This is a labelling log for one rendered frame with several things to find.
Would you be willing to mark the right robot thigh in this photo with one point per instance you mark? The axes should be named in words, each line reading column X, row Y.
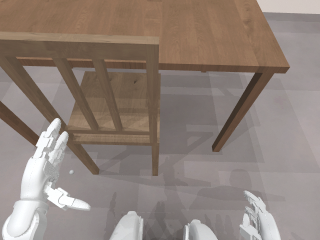
column 198, row 231

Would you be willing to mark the table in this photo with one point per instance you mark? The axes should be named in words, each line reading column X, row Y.
column 194, row 35

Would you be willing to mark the robot right shin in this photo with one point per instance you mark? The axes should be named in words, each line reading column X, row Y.
column 195, row 221

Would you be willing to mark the robot left hand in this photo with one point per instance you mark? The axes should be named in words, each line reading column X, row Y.
column 43, row 166

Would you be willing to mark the robot right hand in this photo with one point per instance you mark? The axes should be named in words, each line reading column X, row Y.
column 265, row 227

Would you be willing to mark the chair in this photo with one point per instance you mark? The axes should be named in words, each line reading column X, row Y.
column 111, row 108

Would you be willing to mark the robot left forearm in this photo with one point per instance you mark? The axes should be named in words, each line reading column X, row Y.
column 27, row 222

